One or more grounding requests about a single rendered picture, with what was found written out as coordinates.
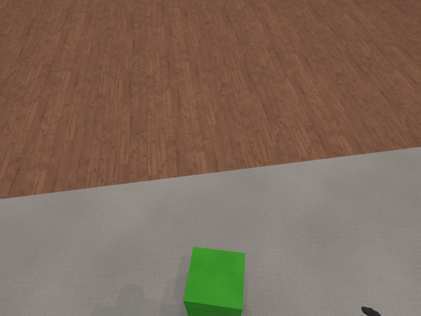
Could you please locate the carton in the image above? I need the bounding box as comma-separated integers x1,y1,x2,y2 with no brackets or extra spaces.
184,247,245,316

